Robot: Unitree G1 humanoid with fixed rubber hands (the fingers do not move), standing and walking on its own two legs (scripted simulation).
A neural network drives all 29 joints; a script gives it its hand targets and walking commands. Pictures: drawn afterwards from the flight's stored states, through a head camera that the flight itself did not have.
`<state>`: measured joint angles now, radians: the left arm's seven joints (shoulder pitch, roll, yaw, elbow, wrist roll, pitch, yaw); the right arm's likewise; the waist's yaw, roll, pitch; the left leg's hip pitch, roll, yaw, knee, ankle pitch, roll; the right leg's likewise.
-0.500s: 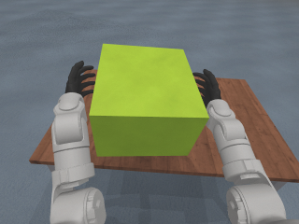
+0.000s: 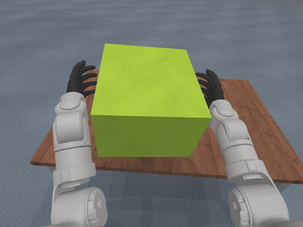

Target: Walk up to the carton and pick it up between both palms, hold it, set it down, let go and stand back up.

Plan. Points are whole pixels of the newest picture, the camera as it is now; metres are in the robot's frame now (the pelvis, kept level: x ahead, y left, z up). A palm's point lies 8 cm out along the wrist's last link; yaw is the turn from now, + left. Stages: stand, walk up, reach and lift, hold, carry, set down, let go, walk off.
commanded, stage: hold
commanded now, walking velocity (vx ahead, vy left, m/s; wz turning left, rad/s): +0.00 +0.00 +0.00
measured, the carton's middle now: (146, 98) +0.41 +0.00 +0.15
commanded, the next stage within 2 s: none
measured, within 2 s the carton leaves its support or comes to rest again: neither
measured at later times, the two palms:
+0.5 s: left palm (77, 95) +0.36 +0.18 +0.21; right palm (213, 100) +0.36 -0.17 +0.18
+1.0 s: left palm (77, 94) +0.35 +0.17 +0.21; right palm (213, 99) +0.36 -0.17 +0.18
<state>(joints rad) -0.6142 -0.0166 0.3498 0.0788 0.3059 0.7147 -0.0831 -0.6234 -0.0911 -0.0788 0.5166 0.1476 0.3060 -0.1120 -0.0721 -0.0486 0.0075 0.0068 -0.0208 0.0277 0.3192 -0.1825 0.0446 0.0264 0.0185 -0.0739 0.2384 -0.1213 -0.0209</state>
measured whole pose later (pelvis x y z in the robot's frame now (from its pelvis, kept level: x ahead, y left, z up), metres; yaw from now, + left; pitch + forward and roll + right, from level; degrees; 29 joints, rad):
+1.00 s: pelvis +0.00 +0.00 +0.00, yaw +0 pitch -8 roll -1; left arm -0.60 -0.02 0.34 0.05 0.31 0.72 -0.08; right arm -0.61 -0.10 -0.06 0.50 0.16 0.31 -0.12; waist -0.07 -0.04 0.01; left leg 0.01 -0.02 0.03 0.32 -0.19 0.04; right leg 0.03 0.02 -0.07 0.24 -0.13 -0.02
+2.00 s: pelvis +0.00 +0.00 +0.00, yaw +0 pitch -8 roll -1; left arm -0.60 -0.02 0.34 0.06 0.31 0.72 -0.08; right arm -0.62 -0.10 -0.07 0.52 0.15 0.30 -0.12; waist -0.07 -0.05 0.01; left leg 0.01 -0.02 0.03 0.32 -0.18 0.05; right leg 0.03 0.02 -0.07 0.24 -0.12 -0.02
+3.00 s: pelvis +0.00 +0.00 +0.00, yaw +0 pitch -8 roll -1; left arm -0.61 -0.02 0.34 0.06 0.31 0.72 -0.08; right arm -0.63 -0.10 -0.07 0.51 0.15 0.30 -0.12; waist -0.07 -0.04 0.02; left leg 0.00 -0.02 0.03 0.32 -0.18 0.04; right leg 0.03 0.02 -0.07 0.24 -0.13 -0.02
